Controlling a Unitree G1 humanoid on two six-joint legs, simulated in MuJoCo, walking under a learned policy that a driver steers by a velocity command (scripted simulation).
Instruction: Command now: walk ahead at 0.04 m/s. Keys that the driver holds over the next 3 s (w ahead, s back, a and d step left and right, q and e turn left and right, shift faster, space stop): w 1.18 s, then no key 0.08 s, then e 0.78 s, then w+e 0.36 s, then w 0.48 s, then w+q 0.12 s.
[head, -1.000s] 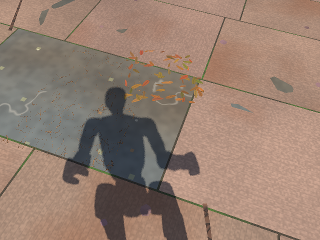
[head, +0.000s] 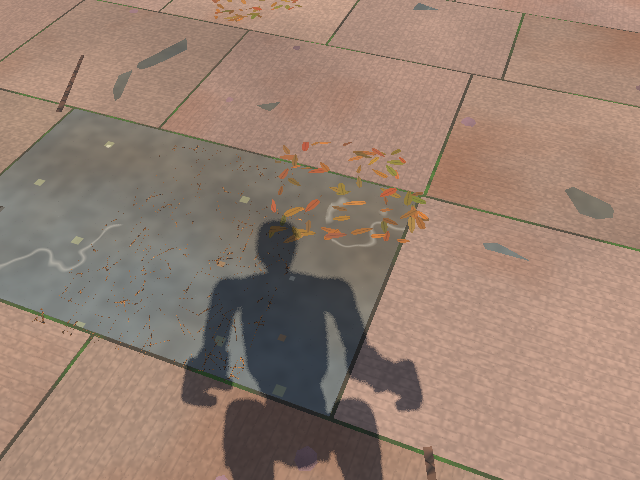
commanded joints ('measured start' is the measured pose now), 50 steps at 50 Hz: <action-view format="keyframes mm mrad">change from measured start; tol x32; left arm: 1 -3 85 23 -59 1 -14 3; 33 -309 129 7 -130 -35 -74 -67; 39 240 346 74 15 -7 -63 -47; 50 39 205 35 58 -9 -88 -32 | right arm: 1 3 -81 -22 -53 -1 -12 -5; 39 422 -48 29 67 15 -88 22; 50 37 -152 -1 -12 8 -79 12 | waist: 1 -3 -11 -61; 33 -63 85 98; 39 69 -334 -480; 50 -10 -44 14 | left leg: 1 33 35 -28 -70 116 20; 9 -307 65 88 227 -241 76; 13 194 -20 180 -59 79 78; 17 381 408 -573 -374 -310 343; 32 241 250 11 -431 340 202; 37 240 203 84 48 894 121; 39 -340 -50 16 706 -275 42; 50 -440 193 39 438 198 8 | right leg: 1 -8 -68 82 -128 56 -25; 5 0 -234 359 -316 -514 -171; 11 -53 -257 313 -343 -235 -186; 18 -712 -77 110 663 -95 -42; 34 -374 -50 -5 -28 310 -38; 37 99 5 -46 -29 279 -119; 39 696 -421 743 -173 -41 -339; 50 14 -221 188 -458 279 -243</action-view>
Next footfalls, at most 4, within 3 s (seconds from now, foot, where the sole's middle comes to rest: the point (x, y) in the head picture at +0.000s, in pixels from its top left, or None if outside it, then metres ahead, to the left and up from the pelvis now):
0.74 right None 0.45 -0.10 -0.77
1.28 left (281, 380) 0.75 0.13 -0.77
1.78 right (391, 400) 0.70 -0.12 -0.77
2.24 left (302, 361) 0.80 0.08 -0.77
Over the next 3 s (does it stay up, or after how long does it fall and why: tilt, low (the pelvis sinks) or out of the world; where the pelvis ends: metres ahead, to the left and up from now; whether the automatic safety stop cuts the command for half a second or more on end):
stays up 0.91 -0.27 0.02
